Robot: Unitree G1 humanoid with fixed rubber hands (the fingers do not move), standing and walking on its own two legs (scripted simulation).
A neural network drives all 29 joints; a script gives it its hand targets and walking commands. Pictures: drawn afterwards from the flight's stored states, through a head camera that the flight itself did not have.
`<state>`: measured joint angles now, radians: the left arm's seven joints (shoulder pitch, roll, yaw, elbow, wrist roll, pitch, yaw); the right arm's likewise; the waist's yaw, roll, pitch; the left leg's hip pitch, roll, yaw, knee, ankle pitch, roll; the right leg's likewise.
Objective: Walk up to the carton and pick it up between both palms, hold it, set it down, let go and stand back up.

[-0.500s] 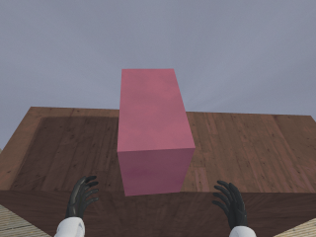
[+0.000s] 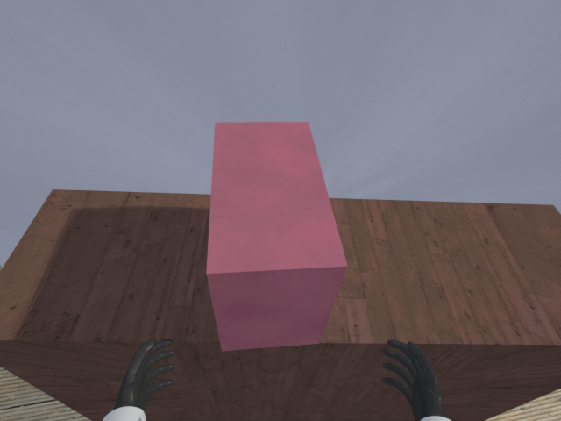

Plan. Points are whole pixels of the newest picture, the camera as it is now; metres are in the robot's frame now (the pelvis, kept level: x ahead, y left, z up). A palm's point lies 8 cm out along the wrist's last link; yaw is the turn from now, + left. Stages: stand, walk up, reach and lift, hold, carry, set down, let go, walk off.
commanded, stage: set down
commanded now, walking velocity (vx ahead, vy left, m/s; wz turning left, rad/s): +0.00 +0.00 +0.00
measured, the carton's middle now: (266, 232) +0.43 +0.05 +0.01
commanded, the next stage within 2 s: let go in 1.14 s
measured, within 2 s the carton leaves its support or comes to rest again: neither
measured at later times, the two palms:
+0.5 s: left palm (135, 408) +0.17 +0.22 -0.07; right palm (424, 411) +0.17 -0.20 -0.07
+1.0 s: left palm (138, 412) +0.16 +0.22 -0.08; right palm (425, 410) +0.17 -0.20 -0.08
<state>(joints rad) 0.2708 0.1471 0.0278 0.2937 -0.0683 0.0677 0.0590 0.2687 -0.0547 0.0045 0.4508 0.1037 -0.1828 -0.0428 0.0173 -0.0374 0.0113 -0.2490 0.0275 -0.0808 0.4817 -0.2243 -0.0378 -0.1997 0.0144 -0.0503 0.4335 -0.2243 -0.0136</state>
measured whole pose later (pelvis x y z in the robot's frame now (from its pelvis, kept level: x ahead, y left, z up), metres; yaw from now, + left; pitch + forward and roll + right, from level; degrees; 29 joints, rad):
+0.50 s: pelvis +0.01 +0.00 +0.00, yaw +0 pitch +0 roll -1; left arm 0.25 0.16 0.03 0.39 -0.04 0.10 0.06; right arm 0.20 -0.06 -0.05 0.64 0.03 -0.18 -0.02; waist 0.02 -0.04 0.01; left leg -0.25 0.03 -0.08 0.48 -0.24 -0.04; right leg -0.20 0.01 -0.05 0.43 -0.24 -0.01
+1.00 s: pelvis +0.01 +0.00 +0.00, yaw +0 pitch +0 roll -1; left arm 0.24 0.16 0.02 0.44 0.01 0.12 0.05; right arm 0.14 -0.07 -0.07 0.77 0.02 -0.21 -0.01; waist 0.02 -0.04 0.02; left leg -0.25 0.03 -0.08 0.48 -0.24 -0.04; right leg -0.20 0.02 -0.05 0.43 -0.24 -0.02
